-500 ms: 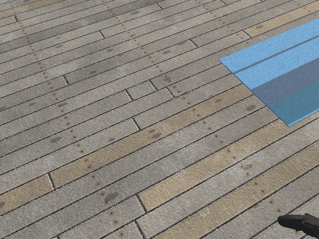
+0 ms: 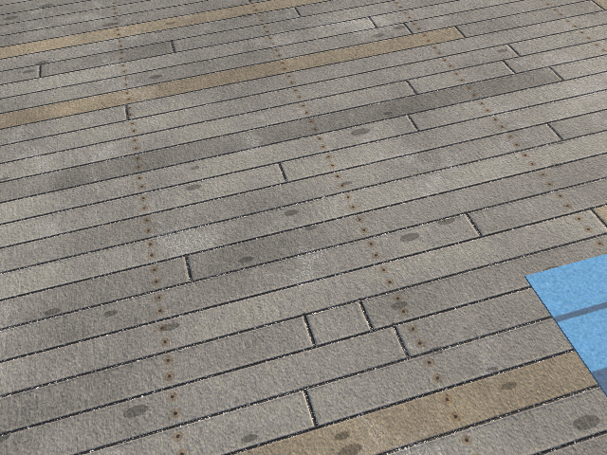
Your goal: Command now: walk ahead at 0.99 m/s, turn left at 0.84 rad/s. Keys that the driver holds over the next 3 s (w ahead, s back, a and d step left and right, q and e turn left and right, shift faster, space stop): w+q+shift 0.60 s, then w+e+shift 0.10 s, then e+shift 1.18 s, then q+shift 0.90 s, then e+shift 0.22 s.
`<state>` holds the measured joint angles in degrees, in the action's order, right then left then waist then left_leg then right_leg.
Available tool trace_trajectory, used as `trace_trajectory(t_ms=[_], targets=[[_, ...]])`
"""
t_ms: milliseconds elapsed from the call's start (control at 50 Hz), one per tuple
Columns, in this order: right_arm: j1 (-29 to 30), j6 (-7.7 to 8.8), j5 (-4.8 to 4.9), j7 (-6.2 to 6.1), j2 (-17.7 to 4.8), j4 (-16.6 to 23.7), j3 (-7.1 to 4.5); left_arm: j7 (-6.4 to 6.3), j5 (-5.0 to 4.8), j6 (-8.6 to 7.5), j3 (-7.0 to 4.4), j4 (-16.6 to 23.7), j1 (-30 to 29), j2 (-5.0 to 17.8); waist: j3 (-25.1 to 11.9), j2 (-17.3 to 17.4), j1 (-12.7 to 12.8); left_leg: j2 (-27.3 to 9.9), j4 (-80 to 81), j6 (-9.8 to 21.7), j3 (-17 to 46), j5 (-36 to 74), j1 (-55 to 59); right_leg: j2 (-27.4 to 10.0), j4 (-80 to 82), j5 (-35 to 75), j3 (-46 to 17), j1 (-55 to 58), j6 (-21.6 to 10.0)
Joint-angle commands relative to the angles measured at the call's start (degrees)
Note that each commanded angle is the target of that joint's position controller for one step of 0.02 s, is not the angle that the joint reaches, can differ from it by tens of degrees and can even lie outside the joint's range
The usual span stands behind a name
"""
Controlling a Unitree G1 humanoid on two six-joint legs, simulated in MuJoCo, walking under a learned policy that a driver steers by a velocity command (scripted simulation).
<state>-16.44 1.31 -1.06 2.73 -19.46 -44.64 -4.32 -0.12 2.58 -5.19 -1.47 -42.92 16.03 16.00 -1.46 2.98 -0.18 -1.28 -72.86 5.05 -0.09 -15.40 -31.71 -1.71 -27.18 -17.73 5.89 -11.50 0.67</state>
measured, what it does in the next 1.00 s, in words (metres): walks ahead, turning left: left foot, then right foot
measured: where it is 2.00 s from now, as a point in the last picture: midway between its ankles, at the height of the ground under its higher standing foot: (227, 292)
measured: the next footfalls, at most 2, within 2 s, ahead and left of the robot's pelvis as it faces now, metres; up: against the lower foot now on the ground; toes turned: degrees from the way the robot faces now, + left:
left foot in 0.26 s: +0.42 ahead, +0.08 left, +0.00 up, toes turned +19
right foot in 0.68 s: +0.87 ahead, +0.12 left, +0.00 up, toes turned +39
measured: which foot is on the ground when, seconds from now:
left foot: up 0.00-0.24, down 0.26-0.66, up 0.68-1.00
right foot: down 0.00-0.26, up 0.28-0.66, down 0.68-1.00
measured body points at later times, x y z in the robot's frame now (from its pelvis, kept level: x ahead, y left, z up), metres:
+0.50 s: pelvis +0.45 +0.08 -0.01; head +0.48 +0.08 +0.44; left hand +0.55 +0.37 -0.07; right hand +0.57 -0.18 -0.13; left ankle +0.38 +0.06 -0.74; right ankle +0.66 -0.05 -0.66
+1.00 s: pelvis +0.83 +0.22 +0.00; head +0.87 +0.25 +0.45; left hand +0.61 +0.40 -0.12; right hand +1.17 +0.20 -0.05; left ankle +0.91 +0.39 -0.70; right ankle +0.84 +0.09 -0.74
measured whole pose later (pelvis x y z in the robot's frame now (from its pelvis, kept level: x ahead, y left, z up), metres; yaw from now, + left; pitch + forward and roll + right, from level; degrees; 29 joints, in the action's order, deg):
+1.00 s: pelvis +0.83 +0.22 +0.00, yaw +30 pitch +1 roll -2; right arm 3.8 3.1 -1.8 0.9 -14.5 -34.6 2.0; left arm 0.8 0.2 -1.9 -3.0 -51.3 30.4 15.7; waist 5.1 1.7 7.3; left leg 2.1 -35.4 -0.3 4.9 -4.2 -33.0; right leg 6.3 -22.6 -16.2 -8.2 -6.8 -2.4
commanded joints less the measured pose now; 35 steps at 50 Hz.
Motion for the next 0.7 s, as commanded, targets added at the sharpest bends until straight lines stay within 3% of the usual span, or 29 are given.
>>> trace_trajectory(t_ms=[20, 80, 120, 160, 180, 200, 220, 240, 260, 280, 300, 320, 340, 360, 400, 420, 480, 540, 580, 600, 620, 640, 660, 680, 700], targets=[[6.46, -1.04, -0.77, 1.43, 1.60, 6.95, 1.11, 0.35, -1.26, -1.93, -1.06, -0.41, 4.95, 3.17, 4.93, -8.72, 1.32, -4.98, -0.84, -0.14, 2.62, 3.44, -19.12, -14.39, 15.94, 15.17, -10.44, 11.46, -4.67], [12.83, -0.98, -0.65, 2.34, 1.72, 10.63, 2.08, 0.20, -1.12, -2.64, -1.11, -1.88, 3.60, 3.47, 6.52, -8.18, -0.41, -4.19, 7.97, 0.50, -0.72, 10.89, -16.68, -11.46, 18.18, 26.64, 0.43, 9.15, -3.55], [17.59, -0.97, -0.62, 3.24, 1.32, 12.21, 2.83, -0.23, -1.04, -2.65, -1.36, -2.68, 3.31, 5.01, 8.79, -5.31, -0.45, -2.82, 19.93, 1.83, -5.61, 14.58, -10.88, -9.70, 20.80, 30.29, 6.05, 7.33, -2.79], [18.83, -0.87, -0.59, 3.45, 0.97, 12.28, 3.19, -0.66, -0.98, -2.43, -1.78, -3.40, 5.86, 7.81, 7.86, -5.32, -0.73, 1.88, 27.39, 3.89, -11.40, 14.88, -1.19, -9.26, 17.13, 55.48, 9.45, 8.58, -1.73], [16.36, -0.85, -0.56, 3.22, -0.23, 11.38, 2.90, -1.09, -0.95, -1.98, -2.28, -3.44, 6.84, 9.89, 5.35, -6.72, -2.49, 4.18, 28.41, 4.71, -12.61, 13.65, 2.86, -10.08, 12.25, 68.49, 9.66, 11.58, -1.33], [11.01, -0.74, -0.51, 2.79, -1.96, 9.91, 2.32, -1.57, -0.76, -1.17, -2.89, -3.13, 6.27, 12.15, 1.86, -8.35, -5.94, 5.93, 29.06, 5.64, -12.33, 11.51, 8.88, -11.29, 4.32, 76.84, 9.35, 13.10, -1.09], [1.38, -0.57, -0.49, 2.17, -4.30, 7.24, 1.28, -1.90, -0.46, -0.14, -3.47, -2.26, 4.01, 13.99, -3.17, -9.33, -11.13, 7.28, 29.11, 7.01, -10.75, 9.26, 19.15, -12.52, -7.78, 80.81, 8.43, 11.68, -1.60], [-11.82, -0.33, -0.52, 1.12, -7.01, 2.96, -0.31, -1.86, -0.18, 0.69, -3.62, -0.96, 1.30, 14.33, -8.92, -8.56, -16.59, 7.57, 32.28, 9.19, -6.71, 8.45, 34.22, -12.69, -24.60, 75.28, 6.92, 5.55, -2.44], [-13.80, -0.61, 0.03, -0.54, -9.76, 0.78, -1.94, -0.84, 0.42, 0.97, -3.31, -1.40, 1.95, 11.73, -8.03, -1.58, -14.84, 5.29, 35.34, 10.57, -0.85, 4.05, 44.66, -5.18, -45.46, 28.85, 6.46, -7.62, -1.65], [-8.70, -1.48, -0.12, -1.45, -15.38, 2.18, -2.95, -0.15, 1.37, 0.21, -0.94, 1.80, 4.83, 3.42, -6.45, 10.90, -6.56, -4.71, 32.02, 14.29, 17.94, 16.12, 50.60, 2.08, -68.35, -13.14, 3.44, -27.15, 0.11], [-8.82, -2.06, -0.60, -1.77, -18.18, 4.89, -3.84, -0.10, -0.39, -1.12, -0.93, 8.25, 3.45, 6.85, -18.98, 10.02, -7.15, -12.34, 48.15, 23.40, 41.65, -1.06, 61.52, 3.21, -72.27, -10.25, -8.95, -39.55, 0.16], [-7.86, -2.07, -0.28, -2.42, -15.27, 5.14, -3.63, -0.11, -0.14, -2.20, -0.88, 8.50, -1.61, 9.42, -11.66, 0.34, -7.45, -13.37, 57.61, 20.80, 45.78, -9.96, 54.54, -0.04, -66.26, -4.93, -11.06, -42.41, 0.00], [-5.21, -1.61, -0.18, -2.79, -12.14, 4.40, -2.92, -0.09, -0.19, -2.41, -0.79, 7.83, -2.39, 9.74, -2.36, -5.13, -4.01, -11.72, 59.69, 18.31, 41.79, -8.42, 43.39, -2.25, -59.69, -1.64, -10.58, -40.09, 0.12], [-3.70, -0.68, 0.05, -2.91, -10.85, 3.84, -2.44, -0.23, 0.78, -1.79, -0.39, 7.50, -2.83, 8.77, 1.25, -7.83, -1.18, -9.26, 59.59, 17.33, 37.53, -2.33, 34.43, -3.63, -55.88, -2.41, -10.63, -35.78, 0.78], [-1.64, 1.19, 0.48, -3.09, -8.14, 3.88, -1.24, -0.13, 2.06, 0.87, -0.02, 6.95, -1.02, 7.60, 4.81, -9.59, 2.93, -4.82, 60.23, 16.66, 29.71, 5.89, 20.28, -6.02, -48.61, -4.82, -10.58, -28.06, 2.84], [-1.62, 1.97, 0.69, -2.90, -7.62, 3.69, -1.01, 0.06, 2.08, 1.85, 0.17, 7.60, -1.83, 6.64, 5.43, -8.76, 3.53, -3.11, 61.17, 16.37, 27.07, 6.20, 15.85, -6.68, -43.70, -6.00, -9.84, -26.02, 3.68], [-2.10, 3.21, 0.76, -2.54, -7.48, 3.30, -1.21, 1.03, 0.97, 2.16, 1.45, 12.58, -13.52, 3.68, 8.75, -6.03, 1.02, 2.25, 63.26, 13.78, 21.27, 12.57, 7.42, -5.82, -26.46, 8.42, -6.55, -20.75, 4.28], [-4.59, 3.33, 1.42, -1.95, -8.60, 2.40, -2.00, 1.57, -0.74, 1.79, 1.89, 13.54, -17.33, 2.87, 5.50, -2.47, -2.28, 2.91, 61.54, 10.08, 20.73, 23.72, 11.22, -2.11, -13.37, 23.30, -5.64, -13.02, 2.61], [-5.84, 3.18, 1.52, -2.07, -9.32, 1.92, -2.40, 1.28, -1.17, 1.60, 1.55, 14.18, -18.70, 4.29, 4.20, -1.10, -3.34, 1.29, 59.00, 8.57, 22.60, 28.94, 17.32, -0.60, -7.90, 23.49, -6.47, -10.62, 1.62], [-5.57, 3.05, 1.41, -2.37, -9.68, 1.97, -2.57, 1.00, -1.13, 1.50, 1.14, 13.85, -17.34, 5.42, 3.15, -0.92, -2.56, 1.10, 56.07, 7.29, 23.35, 32.47, 20.17, 0.36, -4.84, 21.66, -7.21, -7.81, 1.27], [-5.96, 3.13, 1.09, -2.67, -10.48, 1.37, -2.65, 0.62, -0.99, 1.40, 0.40, 12.35, -13.27, 7.06, 0.17, -0.79, -1.03, 0.43, 51.68, 6.31, 22.55, 41.59, 25.04, 1.82, -3.89, 19.09, -6.29, -4.51, 0.42], [-6.29, 3.22, 0.39, -2.65, -11.60, 0.66, -2.65, 0.05, -0.93, 1.13, -0.79, 10.04, -6.02, 9.29, -4.49, -0.87, 2.35, -0.52, 43.33, 5.30, 21.40, 49.96, 28.97, 3.22, -4.79, 14.28, -4.97, 1.16, -0.85], [-4.48, 3.33, -0.30, -2.44, -11.61, 0.38, -2.47, -0.81, -0.96, 0.97, -1.86, 7.03, 4.68, 10.67, -8.61, -1.46, 8.79, 0.26, 30.42, 4.20, 18.62, 51.00, 27.38, 2.64, -3.79, 11.59, -3.32, 10.57, -2.07], [-2.94, 3.93, -1.08, -2.60, -7.65, 0.89, -1.45, -2.00, -0.29, 0.79, -3.25, 4.19, 16.14, 13.54, -12.94, -3.62, 13.54, 2.67, 11.93, 3.38, 14.98, 40.15, 18.43, -3.22, -6.34, -1.14, -9.46, 22.49, -3.73], [-13.11, 4.22, 1.49, -2.18, 3.16, 3.29, 1.21, -1.61, 2.06, 0.39, -4.55, 3.20, 15.47, 19.50, -18.71, -25.74, 4.38, 12.38, -9.18, -0.04, 9.94, -10.43, -1.39, -20.96, 3.17, -14.41, -46.02, 35.49, -12.84]])
Over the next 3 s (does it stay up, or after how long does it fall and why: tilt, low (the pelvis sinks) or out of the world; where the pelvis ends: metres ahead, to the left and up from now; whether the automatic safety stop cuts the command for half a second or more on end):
stays up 0.94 0.32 0.01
